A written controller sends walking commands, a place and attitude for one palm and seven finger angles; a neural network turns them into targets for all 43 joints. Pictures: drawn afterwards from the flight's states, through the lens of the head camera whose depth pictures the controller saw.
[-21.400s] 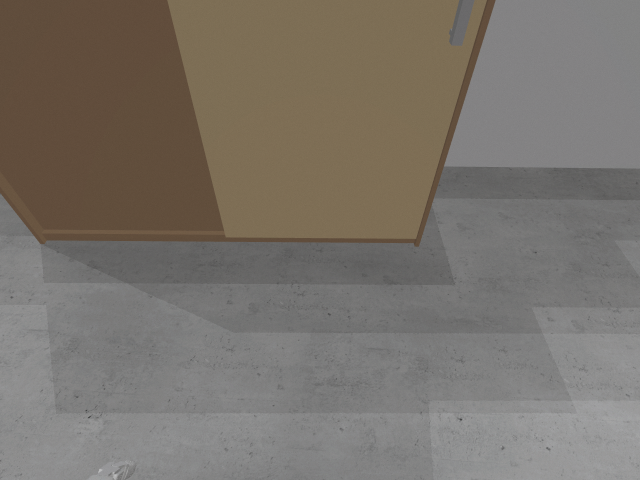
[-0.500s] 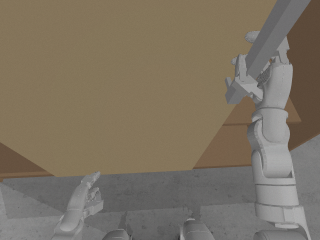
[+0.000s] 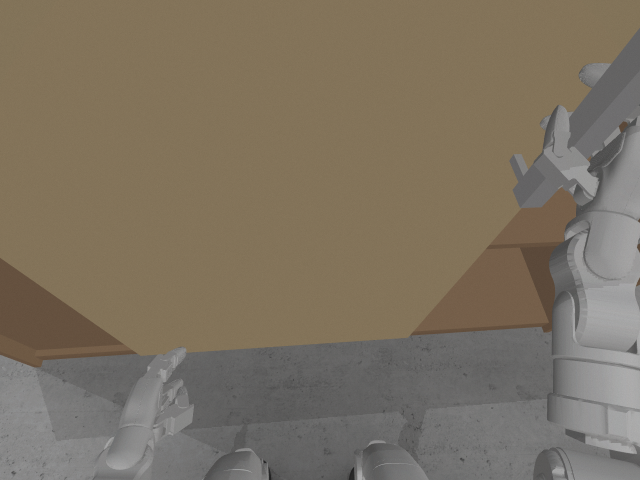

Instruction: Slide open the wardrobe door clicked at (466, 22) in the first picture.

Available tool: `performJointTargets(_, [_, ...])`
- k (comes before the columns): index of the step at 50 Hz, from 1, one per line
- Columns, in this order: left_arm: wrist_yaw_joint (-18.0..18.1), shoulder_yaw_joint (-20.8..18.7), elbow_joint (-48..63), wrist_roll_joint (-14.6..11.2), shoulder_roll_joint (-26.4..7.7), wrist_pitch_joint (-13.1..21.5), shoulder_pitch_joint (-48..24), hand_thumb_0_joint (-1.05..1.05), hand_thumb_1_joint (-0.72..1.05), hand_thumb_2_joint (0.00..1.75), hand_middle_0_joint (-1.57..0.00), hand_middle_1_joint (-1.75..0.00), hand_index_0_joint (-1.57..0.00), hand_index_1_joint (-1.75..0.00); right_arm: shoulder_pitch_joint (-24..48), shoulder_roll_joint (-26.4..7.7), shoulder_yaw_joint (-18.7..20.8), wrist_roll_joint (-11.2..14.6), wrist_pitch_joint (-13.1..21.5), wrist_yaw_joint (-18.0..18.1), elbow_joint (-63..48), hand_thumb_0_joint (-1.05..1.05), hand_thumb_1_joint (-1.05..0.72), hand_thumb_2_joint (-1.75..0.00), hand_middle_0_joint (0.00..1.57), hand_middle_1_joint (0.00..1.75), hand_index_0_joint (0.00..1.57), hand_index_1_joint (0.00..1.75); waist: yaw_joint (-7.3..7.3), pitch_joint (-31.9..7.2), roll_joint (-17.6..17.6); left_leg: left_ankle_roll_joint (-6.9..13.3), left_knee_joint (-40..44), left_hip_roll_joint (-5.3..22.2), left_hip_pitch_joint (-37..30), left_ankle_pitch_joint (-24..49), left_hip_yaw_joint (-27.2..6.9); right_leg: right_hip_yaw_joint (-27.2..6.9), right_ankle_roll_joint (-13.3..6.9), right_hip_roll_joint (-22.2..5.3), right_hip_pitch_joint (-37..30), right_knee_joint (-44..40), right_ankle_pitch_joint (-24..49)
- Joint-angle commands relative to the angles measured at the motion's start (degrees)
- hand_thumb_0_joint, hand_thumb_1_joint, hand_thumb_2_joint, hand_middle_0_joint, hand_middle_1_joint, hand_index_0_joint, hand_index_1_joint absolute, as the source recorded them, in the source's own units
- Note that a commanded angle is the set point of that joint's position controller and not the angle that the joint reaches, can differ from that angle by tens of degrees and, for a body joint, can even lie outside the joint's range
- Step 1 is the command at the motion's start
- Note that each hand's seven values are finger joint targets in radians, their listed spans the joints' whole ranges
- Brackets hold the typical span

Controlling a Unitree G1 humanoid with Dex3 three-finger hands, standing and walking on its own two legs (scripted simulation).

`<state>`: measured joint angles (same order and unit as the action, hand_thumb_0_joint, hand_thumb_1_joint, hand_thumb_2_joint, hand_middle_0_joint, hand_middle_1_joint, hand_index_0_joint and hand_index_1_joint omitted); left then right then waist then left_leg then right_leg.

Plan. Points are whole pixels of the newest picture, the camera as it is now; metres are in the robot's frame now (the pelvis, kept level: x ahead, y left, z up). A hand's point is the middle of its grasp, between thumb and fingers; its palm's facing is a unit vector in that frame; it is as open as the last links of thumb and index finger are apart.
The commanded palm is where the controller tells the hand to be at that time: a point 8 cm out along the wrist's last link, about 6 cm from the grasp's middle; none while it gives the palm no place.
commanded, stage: step sideways, sliding the door along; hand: right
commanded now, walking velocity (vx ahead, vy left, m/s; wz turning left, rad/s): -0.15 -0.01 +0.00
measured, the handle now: (596, 87) +0.44 -0.25 +0.23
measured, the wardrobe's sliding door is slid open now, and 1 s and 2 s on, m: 0.47 0.47 0.47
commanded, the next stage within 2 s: stop walking and hold the door there in 0.06 s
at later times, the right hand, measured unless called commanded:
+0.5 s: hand (560, 151) +0.40 -0.23 +0.19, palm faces +0.41 +0.88 -0.23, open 6.6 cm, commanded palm +0.36 -0.26 +0.17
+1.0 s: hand (558, 153) +0.39 -0.22 +0.19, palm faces +0.31 +0.94 -0.14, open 6.5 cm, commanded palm +0.36 -0.25 +0.17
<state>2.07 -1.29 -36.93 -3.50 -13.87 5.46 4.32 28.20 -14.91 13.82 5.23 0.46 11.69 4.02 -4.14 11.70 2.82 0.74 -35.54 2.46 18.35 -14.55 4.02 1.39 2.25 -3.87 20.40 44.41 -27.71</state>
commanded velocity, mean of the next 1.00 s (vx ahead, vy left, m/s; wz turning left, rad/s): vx -0.04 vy -0.03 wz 0.00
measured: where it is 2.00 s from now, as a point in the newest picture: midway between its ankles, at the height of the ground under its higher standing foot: outside the picture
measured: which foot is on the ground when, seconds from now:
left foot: down 0.00-0.04, up 0.06-0.28, down 0.30-1.00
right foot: up 0.00-0.02, down 0.04-0.32, up 0.34-0.56, down 0.58-1.00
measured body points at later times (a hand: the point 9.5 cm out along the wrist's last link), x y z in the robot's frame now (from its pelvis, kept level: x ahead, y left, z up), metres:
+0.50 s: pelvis +0.01 +0.02 +0.00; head +0.04 +0.04 +0.45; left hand +0.19 +0.28 -0.09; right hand +0.37 -0.27 +0.20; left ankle +0.04 +0.14 -0.73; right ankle +0.03 -0.11 -0.70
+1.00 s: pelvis -0.03 -0.02 +0.00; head -0.04 -0.02 +0.45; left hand +0.02 +0.24 -0.11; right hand +0.37 -0.27 +0.20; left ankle -0.01 +0.12 -0.73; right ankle +0.05 -0.11 -0.73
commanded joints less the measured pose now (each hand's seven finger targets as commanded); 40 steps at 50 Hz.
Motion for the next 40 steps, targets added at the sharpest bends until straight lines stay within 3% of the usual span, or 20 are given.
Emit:
performJointTargets(1, [0.5,-3.3,10.0,0.3,-5.4,2.8,-2.5,0.00,0.90,0.90,-0.20,-0.30,-0.20,-0.30,22.2,4.5,-20.4,-0.1,11.0,-6.4,-27.8,0.00,-0.90,-0.90,0.45,1.40,0.45,1.40,4.25,-37.3,-0.4,-2.4,-9.7,2.4,-2.6,26.6,-3.8,-9.1,-6.9,-16.0,-29.3,-17.3,64.5])
performJointTargets(2, [-1.3,-3.5,10.8,0.1,-6.0,3.0,-2.4,0.00,0.90,0.90,-0.20,-0.30,-0.20,-0.30,23.3,6.8,-22.4,-0.2,10.7,-7.6,-26.8,0.00,-0.90,-0.90,0.45,1.40,0.45,1.40,3.92,-39.2,6.1,-2.1,-14.4,-0.4,4.5,-10.6,-5.4,-10.6,-10.8,-22.7,-35.5,-16.1,81.3])
performJointTargets(3, [-2.4,-3.3,11.1,0.1,-5.6,3.8,-2.1,0.00,0.90,0.90,-0.20,-0.30,-0.20,-0.30,27.9,8.4,-23.9,-1.6,10.8,-8.6,-29.0,0.00,-0.90,-0.90,0.45,1.40,0.45,1.40,4.16,-36.2,7.6,-1.4,-17.0,-2.3,7.9,-14.7,-5.3,-5.4,-10.8,-20.4,-37.3,-15.1,77.0])
performJointTargets(5, [-2.6,-2.3,10.7,0.6,-4.3,5.5,-2.1,0.00,0.90,0.90,-0.20,-0.30,-0.20,-0.30,29.8,8.8,-25.4,-1.4,10.2,-8.5,-32.3,0.00,-0.90,-0.90,0.45,1.40,0.45,1.40,4.74,-32.5,17.3,-1.4,-16.8,-1.1,9.5,-12.1,-3.6,-2.6,-9.7,-17.6,-37.6,-15.4,76.8])
performJointTargets(8, [-3.0,-2.3,10.7,0.7,-5.0,6.2,0.2,0.00,0.90,0.90,-0.20,-0.30,-0.20,-0.30,24.9,9.4,-26.0,-2.1,7.8,-8.4,-27.5,0.00,-0.90,-0.90,0.45,1.40,0.45,1.40,5.41,-30.5,11.9,-1.7,-12.5,-3.0,7.6,-6.2,-0.1,0.0,-8.0,-14.8,-37.4,-15.4,75.2])
performJointTargets(9, [-0.6,-4.5,4.9,1.4,-10.8,3.3,4.5,0.00,0.90,0.90,-0.20,-0.30,-0.20,-0.30,10.3,-35.0,18.6,-3.4,7.5,-4.5,-1.1,0.00,-0.90,-0.90,0.45,1.40,0.45,1.40,3.40,-31.2,10.5,-2.8,-11.9,-3.2,8.8,-5.3,0.2,2.3,-7.7,-15.9,-36.5,-16.5,74.6])
performJointTargets(10, [-0.6,-3.5,8.4,2.1,-9.9,1.5,5.3,0.00,0.90,0.90,-0.20,-0.30,-0.20,-0.30,9.5,-29.1,11.4,-4.0,7.5,-4.9,-6.3,0.00,-0.90,-0.90,0.45,1.40,0.45,1.40,2.61,-30.4,9.8,-2.2,-5.6,-3.5,5.3,-4.9,0.1,-0.7,-7.6,-15.4,-33.0,-14.7,74.4])
performJointTargets(11, [-1.1,-1.7,9.9,1.4,-7.2,1.0,2.3,0.00,0.90,0.90,-0.20,-0.30,-0.20,-0.30,12.0,-16.8,1.3,-2.7,8.2,-6.8,-12.1,0.00,-0.90,-0.90,0.45,1.40,0.45,1.40,4.12,-29.3,12.9,-2.1,1.6,-4.0,3.2,-1.2,1.6,1.7,-6.4,-14.4,-32.9,-12.9,71.8])
performJointTargets(13, [-1.0,-0.6,10.2,0.8,-6.6,0.7,0.6,0.00,0.90,0.90,-0.20,-0.30,-0.20,-0.30,9.2,-17.5,2.8,-2.5,8.8,-6.8,-10.7,0.00,-0.90,-0.90,0.45,1.40,0.45,1.40,3.70,-28.7,13.1,-2.0,9.7,-5.0,-5.2,10.4,3.2,5.4,-3.7,-11.7,-28.1,-9.2,62.1])
performJointTargets(14, [-0.8,-0.4,10.6,0.7,-6.5,0.3,0.5,0.00,0.90,0.90,-0.20,-0.30,-0.20,-0.30,8.4,-18.8,3.9,-2.6,9.0,-6.6,-9.9,0.00,-0.90,-0.90,0.45,1.40,0.45,1.40,3.82,-29.8,7.6,-1.5,11.0,-2.7,-11.9,28.2,1.5,6.8,-2.3,-9.2,-22.5,-4.7,54.4])
performJointTargets(15, [-0.1,-0.4,11.0,1.2,-6.1,-0.3,1.0,0.00,0.90,0.90,-0.20,-0.30,-0.20,-0.30,5.9,-21.9,5.8,-3.1,9.1,-6.2,-7.6,0.00,-0.90,-0.90,0.45,1.40,0.45,1.40,4.59,-31.5,0.2,1.8,7.0,4.9,-20.1,55.0,-7.0,7.7,-0.5,-5.1,-12.0,2.1,39.4])
performJointTargets(16, [0.7,-0.2,11.6,1.2,-5.1,-0.3,0.6,0.00,0.90,0.90,-0.20,-0.30,-0.20,-0.30,3.7,-23.3,8.8,-2.4,9.0,-5.7,-5.5,0.00,-0.90,-0.90,0.45,1.40,0.45,1.40,3.83,-30.8,-8.3,6.3,5.5,13.1,-25.0,75.3,-15.7,5.7,1.0,1.1,-1.0,9.0,6.8])
performJointTargets(17, [1.2,-0.1,10.4,1.0,-5.2,-0.3,1.1,0.00,0.90,0.90,-0.20,-0.30,-0.20,-0.30,1.3,-24.9,11.7,-1.9,8.2,-5.1,-0.2,0.00,-0.90,-0.90,0.45,1.40,0.45,1.40,2.22,-29.4,-16.8,8.3,5.1,18.1,-24.5,78.2,-19.2,0.1,0.4,2.0,5.7,15.1,-8.2])
performJointTargets(19, [1.9,0.8,8.7,1.1,-5.2,-0.2,-0.3,0.00,0.90,0.90,-0.20,-0.30,-0.20,-0.30,4.5,-24.3,12.5,-2.2,8.5,-4.3,-0.8,0.00,-0.90,-0.90,0.45,1.40,0.45,1.40,2.77,-29.7,-14.7,8.5,5.0,18.2,-22.7,66.3,-17.7,-4.6,0.1,0.5,6.4,13.4,-7.5])
performJointTargets(26, [3.7,0.7,6.9,2.1,-5.9,-2.2,-0.1,0.00,0.90,0.90,-0.20,-0.30,-0.20,-0.30,5.2,-22.6,10.4,-3.0,10.0,-3.3,-0.8,0.00,-0.90,-0.90,0.45,1.40,0.45,1.40,3.67,-30.4,-9.8,3.1,8.1,10.0,-14.1,33.9,-9.2,1.7,-0.9,3.0,-8.9,-16.3,15.7])
performJointTargets(28, [3.4,-0.6,7.7,1.8,-7.9,-2.1,-0.6,0.00,0.90,0.90,-0.20,-0.30,-0.20,-0.30,6.6,-20.1,7.1,-2.5,10.5,-3.6,-2.1,0.00,-0.90,-0.90,0.45,1.40,0.45,1.40,3.12,-27.7,-2.5,-0.1,7.3,4.4,-6.5,16.7,-7.8,-3.2,-3.3,-4.7,-13.8,-20.2,30.5])
performJointTargets(30, [3.0,-0.5,7.9,1.3,-8.5,-2.4,0.5,0.00,0.90,0.90,-0.20,-0.30,-0.20,-0.30,5.7,-19.1,4.9,-2.6,10.9,-4.4,0.0,0.00,-0.90,-0.90,0.45,1.40,0.45,1.40,3.11,-24.1,5.8,-1.3,6.3,-0.4,-5.0,0.4,-5.2,-6.4,-5.5,-8.9,-9.6,-25.5,22.8])
performJointTargets(32, [3.2,-0.1,8.0,2.0,-8.2,-2.4,0.4,0.00,0.90,0.90,-0.20,-0.30,-0.20,-0.30,7.9,-20.1,5.8,-3.6,11.3,-4.1,0.8,0.00,-0.90,-0.90,0.45,1.40,0.45,1.40,3.00,-20.2,11.3,-1.3,-1.5,-1.7,-6.1,-5.1,-3.3,-10.3,-7.4,-12.2,-2.4,-30.5,17.5])
performJointTargets(36, [3.3,-0.5,7.0,2.2,-9.1,-1.8,2.9,0.00,0.90,0.90,-0.20,-0.30,-0.20,-0.30,8.8,-21.9,6.4,-3.6,11.0,-4.1,2.6,0.00,-0.90,-0.90,0.45,1.40,0.45,1.40,3.08,-22.1,7.5,-1.1,6.8,-0.7,-8.1,0.3,-3.6,-5.7,-6.1,-9.7,-6.8,-23.7,25.7])
performJointTargets(40, [3.4,-0.6,6.4,2.1,-8.9,-1.2,3.7,0.00,0.90,0.90,-0.20,-0.30,-0.20,-0.30,9.6,-20.1,3.9,-3.2,10.4,-4.4,2.8,0.00,-0.90,-0.90,0.45,1.40,0.45,1.40,3.75,-25.1,3.3,-0.7,9.0,0.9,-9.1,8.0,-5.7,-1.4,-3.0,-6.2,-8.7,-21.7,21.4])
